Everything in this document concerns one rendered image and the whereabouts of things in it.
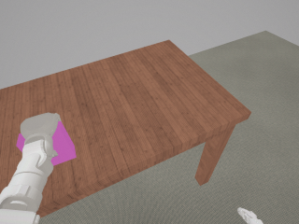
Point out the left robot hand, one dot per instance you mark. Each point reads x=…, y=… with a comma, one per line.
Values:
x=44, y=123

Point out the table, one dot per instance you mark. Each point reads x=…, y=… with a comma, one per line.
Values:
x=124, y=114

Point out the robot left forearm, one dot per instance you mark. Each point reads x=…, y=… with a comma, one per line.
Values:
x=24, y=191

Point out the right robot hand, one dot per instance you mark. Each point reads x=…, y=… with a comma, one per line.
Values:
x=249, y=216

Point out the robot left upper arm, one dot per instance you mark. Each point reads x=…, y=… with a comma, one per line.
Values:
x=10, y=216

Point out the sponge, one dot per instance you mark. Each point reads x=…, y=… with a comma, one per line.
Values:
x=61, y=142

